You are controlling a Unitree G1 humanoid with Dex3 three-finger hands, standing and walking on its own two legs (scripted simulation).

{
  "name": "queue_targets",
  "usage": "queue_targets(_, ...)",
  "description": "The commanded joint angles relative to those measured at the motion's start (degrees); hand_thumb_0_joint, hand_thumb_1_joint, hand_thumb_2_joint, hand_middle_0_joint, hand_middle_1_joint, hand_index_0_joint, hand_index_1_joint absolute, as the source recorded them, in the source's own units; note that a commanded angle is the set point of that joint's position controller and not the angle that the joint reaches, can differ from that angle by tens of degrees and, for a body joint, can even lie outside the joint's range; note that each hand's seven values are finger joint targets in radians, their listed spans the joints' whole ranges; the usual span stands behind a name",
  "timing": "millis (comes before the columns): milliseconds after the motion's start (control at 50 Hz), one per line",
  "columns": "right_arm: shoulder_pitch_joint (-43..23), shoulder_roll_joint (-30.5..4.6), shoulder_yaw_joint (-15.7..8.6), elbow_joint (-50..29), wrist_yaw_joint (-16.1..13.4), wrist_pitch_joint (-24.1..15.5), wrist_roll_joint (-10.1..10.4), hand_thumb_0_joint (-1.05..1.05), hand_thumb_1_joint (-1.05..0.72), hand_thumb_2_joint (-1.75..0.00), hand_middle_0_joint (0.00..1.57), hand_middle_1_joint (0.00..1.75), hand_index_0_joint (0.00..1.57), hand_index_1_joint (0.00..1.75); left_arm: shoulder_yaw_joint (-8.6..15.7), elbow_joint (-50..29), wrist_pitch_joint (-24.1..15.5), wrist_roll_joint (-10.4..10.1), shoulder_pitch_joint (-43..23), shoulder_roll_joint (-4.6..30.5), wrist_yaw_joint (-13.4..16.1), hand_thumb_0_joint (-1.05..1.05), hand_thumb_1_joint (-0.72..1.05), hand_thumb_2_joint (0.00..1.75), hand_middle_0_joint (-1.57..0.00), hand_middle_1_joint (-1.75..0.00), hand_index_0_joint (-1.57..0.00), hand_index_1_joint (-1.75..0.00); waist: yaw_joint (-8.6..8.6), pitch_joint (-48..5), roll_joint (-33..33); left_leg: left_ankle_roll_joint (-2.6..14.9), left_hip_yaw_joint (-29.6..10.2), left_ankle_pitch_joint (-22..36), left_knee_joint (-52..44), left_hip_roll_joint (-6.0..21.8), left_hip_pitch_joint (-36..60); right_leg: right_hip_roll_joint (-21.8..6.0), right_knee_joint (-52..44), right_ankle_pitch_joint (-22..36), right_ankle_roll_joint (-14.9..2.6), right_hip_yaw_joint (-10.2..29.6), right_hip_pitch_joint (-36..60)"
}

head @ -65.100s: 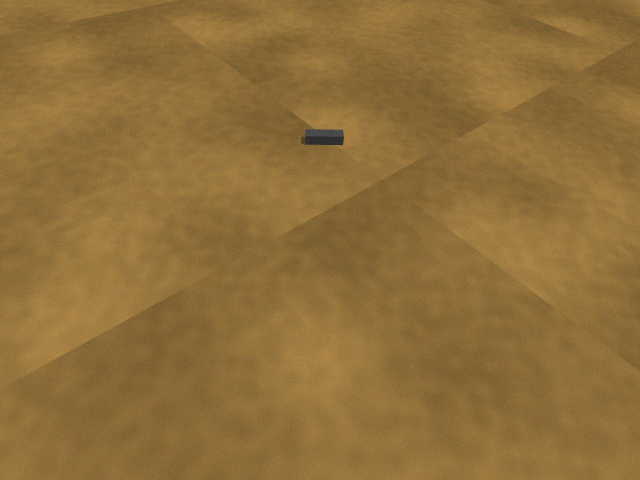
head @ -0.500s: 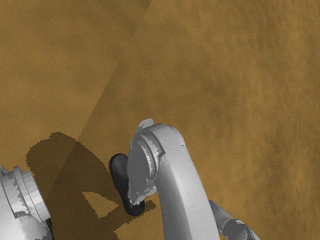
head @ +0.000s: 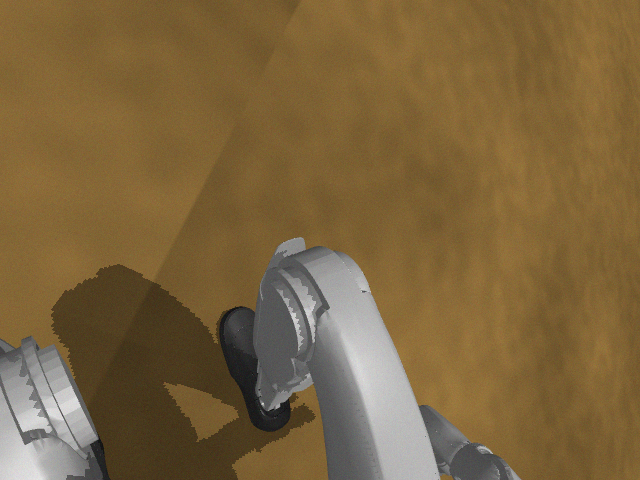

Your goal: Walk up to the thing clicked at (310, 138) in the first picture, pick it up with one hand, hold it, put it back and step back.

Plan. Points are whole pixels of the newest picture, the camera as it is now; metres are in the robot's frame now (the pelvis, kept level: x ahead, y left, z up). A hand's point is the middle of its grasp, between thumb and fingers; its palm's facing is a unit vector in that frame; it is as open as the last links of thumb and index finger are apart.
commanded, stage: settle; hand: left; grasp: from above
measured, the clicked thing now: out of the picture +0.43 +0.44 -0.27
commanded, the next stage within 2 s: lift in 0.90 s
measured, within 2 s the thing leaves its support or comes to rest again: leaves its support in 0.34 s
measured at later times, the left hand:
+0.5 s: hand out of the picture +0.43 +0.44 -0.20, palm faces -0.35 -0.19 -0.92, open 9.8 cm
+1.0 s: hand out of the picture +0.42 +0.45 -0.13, palm faces -0.40 -0.16 -0.90, open 9.7 cm
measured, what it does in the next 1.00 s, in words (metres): stands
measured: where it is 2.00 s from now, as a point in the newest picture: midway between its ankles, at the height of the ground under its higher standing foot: (184, 436)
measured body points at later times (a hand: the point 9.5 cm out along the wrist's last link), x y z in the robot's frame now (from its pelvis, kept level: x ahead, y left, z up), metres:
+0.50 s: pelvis +0.00 +0.00 +0.01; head +0.26 +0.16 +0.33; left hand +0.44 +0.45 -0.15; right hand +0.11 -0.26 -0.05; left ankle +0.06 +0.12 -0.27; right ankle +0.13 -0.13 -0.27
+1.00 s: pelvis +0.00 +0.00 +0.02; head +0.24 +0.14 +0.37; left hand +0.44 +0.45 -0.08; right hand +0.12 -0.26 -0.05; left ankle +0.06 +0.12 -0.27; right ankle +0.13 -0.13 -0.27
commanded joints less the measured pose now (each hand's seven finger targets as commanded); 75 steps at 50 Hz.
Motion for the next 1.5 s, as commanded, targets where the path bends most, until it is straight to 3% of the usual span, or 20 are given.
queue_targets(0, 10.26, -20.22, -6.06, 1.05, -1.06, 0.80, -0.37, 0.00, -0.88, -0.89, 0.20, 0.30, 0.20, 0.30, 1.72, -8.34, -0.63, -1.25, -10.93, 18.13, 2.15, 0.00, 0.24, 0.69, -0.57, -0.83, -0.61, -0.79, -2.15, -37.74, 36.08, -1.74, 4.45, 17.08, -16.09, 2.84, 32.39, 1.40, -9.86, 13.32, -4.66, -6.19, 17.50)
queue_targets(80, 10.79, -19.29, -5.47, 1.05, -0.84, 0.98, -0.35, 0.00, -0.89, -0.89, 0.20, 0.30, 0.20, 0.30, 1.49, -5.80, -0.18, -1.19, -9.34, 17.23, 1.81, 0.00, 0.12, 0.65, -0.52, -0.83, -0.57, -0.78, -2.35, -36.83, 35.01, -1.62, 4.33, 16.38, -16.25, 2.77, 31.61, 1.44, -9.57, 12.55, -4.70, -6.17, 16.70)
queue_targets(160, 9.29, -20.25, -6.29, -0.66, -1.08, 0.99, -0.30, 0.00, -0.89, -0.89, 0.20, 0.30, 0.20, 0.30, 1.88, -12.48, -0.78, -1.42, -13.02, 18.56, 1.68, 0.00, 0.11, 0.63, -0.51, -0.82, -0.56, -0.77, -1.71, -39.97, 37.17, -1.64, 4.80, 17.01, -16.42, 2.64, 33.32, 1.48, -9.96, 13.66, -4.72, -6.11, 18.03)
queue_targets(280, 10.08, -19.97, -7.57, -0.24, -0.89, 1.46, -0.14, 0.00, -0.89, -0.89, 0.20, 0.30, 0.20, 0.30, 3.57, -11.99, 0.49, -1.02, -10.83, 18.31, 1.27, 0.00, 0.13, 0.65, -0.53, -0.81, -0.57, -0.77, -0.61, -41.20, 38.38, -1.92, 5.14, 19.64, -16.31, 2.32, 33.85, 1.27, -9.22, 15.02, -5.15, -6.17, 17.04)
queue_targets(320, 10.71, -19.42, -8.19, -0.20, -0.73, 1.45, 0.19, 0.00, -0.89, -0.89, 0.20, 0.30, 0.20, 0.30, 2.58, -14.03, 1.27, -0.87, -11.84, 16.79, 0.47, 0.00, 0.14, 0.65, -0.53, -0.83, -0.57, -0.78, -0.38, -41.90, 38.68, -1.73, 5.51, 18.15, -17.00, 2.28, 34.25, 1.34, -9.79, 14.14, -5.10, -5.75, 16.80)
queue_targets(340, 10.47, -19.55, -8.62, -0.40, -0.70, 1.44, 0.39, 0.00, -0.89, -0.89, 0.20, 0.30, 0.20, 0.30, 3.39, -18.55, 1.33, -0.83, -14.53, 18.22, 0.28, 0.00, 0.15, 0.63, -0.54, -0.82, -0.59, -0.76, 0.14, -43.47, 41.34, -2.05, 5.70, 19.67, -17.12, 2.33, 35.95, 1.08, -9.77, 15.13, -5.21, -5.44, 16.61)
queue_targets(380, 10.18, -18.88, -9.20, -0.61, -0.54, 1.53, 0.80, 0.00, -0.89, -0.90, 0.20, 0.30, 0.20, 0.30, 2.19, -16.43, 2.47, -1.52, -11.19, 15.22, -0.79, 0.00, 0.15, 0.66, -0.55, -0.82, -0.59, -0.78, 1.05, -43.20, 41.39, -1.98, 6.01, 18.33, -17.93, 2.01, 35.61, 1.28, -9.58, 14.10, -5.43, -5.47, 15.94)
queue_targets(440, 10.79, -18.64, -10.67, -1.07, -0.45, 2.01, 1.63, 0.00, -0.89, -0.89, 0.20, 0.30, 0.20, 0.30, 2.36, -20.06, 3.41, -1.78, -12.13, 14.37, -2.49, 0.00, 0.19, 0.66, -0.57, -0.83, -0.62, -0.78, 2.06, -44.65, 41.31, -2.06, 6.45, 16.59, -18.92, 1.51, 34.68, 0.88, -9.75, 13.30, -5.80, -4.99, 15.16)
queue_targets(580, 13.41, -17.04, -13.25, -1.09, -0.25, 3.83, 3.86, 0.00, -0.89, -0.89, 0.20, 0.30, 0.20, 0.30, -1.33, -21.75, 5.23, -3.45, -12.15, 6.31, -8.71, 0.00, 0.25, 0.62, -0.59, -0.84, -0.65, -0.78, 1.57, -43.88, 36.93, -1.20, 7.23, 14.48, -20.54, 0.68, 32.24, 0.39, -11.71, 12.10, -5.81, -3.55, 14.22)
queue_targets(680, 13.83, -16.46, -14.12, -1.92, -1.12, 5.87, 5.10, 0.00, -0.89, -0.89, 0.20, 0.30, 0.20, 0.30, -1.21, -25.47, 4.51, -4.07, -12.34, 6.32, -12.34, 0.00, 0.30, 0.66, -0.66, -0.83, -0.71, -0.78, 2.72, -45.11, 34.07, -0.70, 7.92, 12.12, -21.32, 0.08, 30.71, 0.10, -13.09, 10.30, -6.16, -2.77, 15.28)
queue_targets(840, 14.55, -15.27, -15.37, -2.57, -2.55, 8.49, 6.20, 0.00, -0.89, -0.89, 0.20, 0.30, 0.20, 0.30, 2.59, -32.63, 2.71, -4.25, -13.68, 7.85, -13.54, 0.00, 0.36, 0.69, -0.72, -0.79, -0.76, -0.75, 5.28, -51.75, 36.04, -0.70, 8.96, 15.52, -21.99, -0.60, 34.81, -0.54, -13.43, 12.23, -6.29, -1.69, 15.77)
queue_targets(980, 15.56, -14.78, -16.65, -1.93, -2.99, 10.00, 6.75, 0.00, -0.89, -0.89, 0.20, 0.30, 0.20, 0.30, 1.26, -32.45, 3.65, -3.82, -13.48, 5.08, -15.10, 0.00, 0.34, 0.71, -0.71, -0.81, -0.74, -0.77, 4.84, -51.29, 37.35, -0.84, 8.04, 16.12, -24.31, -0.85, 37.72, -0.98, -13.20, 11.75, -6.50, -1.53, 12.28)
queue_targets(1020, 16.07, -14.48, -16.89, -1.90, -3.07, 10.39, 6.97, 0.00, -0.91, -0.90, 0.20, 0.30, 0.20, 0.30, 1.77, -33.60, 3.90, -4.04, -13.71, 5.28, -15.29, 0.00, 0.44, 0.69, -0.78, -0.82, -0.83, -0.77, 5.31, -53.25, 36.46, -0.58, 8.55, 15.89, -24.88, -0.80, 37.83, -0.85, -13.73, 11.89, -6.46, -1.33, 13.54)
queue_targets(1060, 16.89, -14.37, -17.56, -2.17, -3.02, 10.48, 7.08, 0.00, -0.91, -0.90, 0.20, 0.30, 0.20, 0.30, 2.70, -32.99, 4.71, -5.28, -11.26, 4.99, -16.07, 0.00, 0.50, 0.70, -0.83, -0.83, -0.87, -0.78, 6.12, -53.16, 35.64, -0.30, 9.80, 16.33, -24.98, -1.23, 37.35, -1.06, -15.35, 12.22, -6.36, -0.73, 15.91)
queue_targets(1120, 16.86, -13.20, -18.03, -2.04, -3.30, 10.81, 7.58, 0.00, -0.91, -0.90, 0.20, 0.30, 0.20, 0.30, 1.26, -35.01, 6.01, -7.17, -10.49, 3.39, -18.47, 0.00, 0.51, 0.70, -0.85, -0.81, -0.89, -0.77, 6.72, -54.56, 35.33, 0.12, 10.40, 13.45, -27.05, -1.01, 36.93, -0.85, -16.53, 10.76, -6.21, 0.05, 17.25)
queue_targets(1200, 17.36, -12.84, -19.51, -2.95, -3.89, 11.77, 8.38, 0.00, -0.91, -0.90, 0.20, 0.30, 0.20, 0.30, 1.66, -39.47, 6.96, -9.30, -7.25, 2.34, -21.76, 0.00, 0.53, 0.67, -0.87, -0.76, -0.91, -0.72, 8.23, -57.13, 33.54, 0.21, 10.82, 13.50, -28.95, -1.38, 37.37, -1.08, -18.17, 10.27, -6.54, 0.89, 19.51)
queue_targets(1280, 17.23, -12.22, -20.83, -2.75, -4.91, 12.75, 9.52, 0.00, -0.91, -0.90, 0.20, 0.30, 0.20, 0.30, 4.36, -46.03, 5.66, -10.87, -5.66, 3.78, -23.69, 0.00, 0.56, 0.58, -0.87, -0.74, -0.93, -0.68, 10.12, -61.19, 32.77, 0.25, 11.04, 16.70, -30.30, -1.72, 41.79, -1.46, -19.72, 12.14, -6.63, 2.05, 20.71)
queue_targets(1320, 16.74, -11.39, -21.27, -2.83, -5.30, 12.97, 9.77, 0.00, -0.90, -0.90, 0.20, 0.30, 0.20, 0.30, 4.04, -48.52, 4.92, -12.23, -3.84, 1.72, -24.52, 0.00, 0.56, 0.59, -0.88, -0.72, -0.94, -0.67, 10.04, -60.59, 32.55, 0.42, 11.17, 16.07, -31.68, -1.80, 42.01, -1.58, -20.62, 11.96, -6.45, 2.39, 21.31)
queue_targets(1380, 16.49, -10.35, -22.30, -2.37, -5.85, 13.12, 10.61, 0.00, -0.90, -0.90, 0.20, 0.30, 0.20, 0.30, 4.63, -50.33, 4.35, -12.61, -1.31, 0.64, -24.66, 0.00, 0.51, 0.61, -0.84, -0.75, -0.89, -0.69, 11.75, -62.70, 33.26, 0.51, 11.06, 15.01, -35.11, -1.48, 44.78, -1.57, -21.54, 11.83, -6.18, 3.16, 22.09)
queue_targets(1480, 15.51, -9.14, -23.51, -2.66, -6.56, 13.10, 11.73, 0.00, -0.90, -0.90, 0.20, 0.30, 0.20, 0.30, 2.58, -51.68, 5.21, -13.68, 4.01, -4.72, -24.60, 0.00, 0.47, 0.63, -0.80, -0.78, -0.85, -0.73, 12.26, -58.47, 30.39, 0.78, 10.14, 8.32, -41.52, -1.13, 45.55, -1.37, -25.92, 8.36, -5.98, 3.29, 23.89)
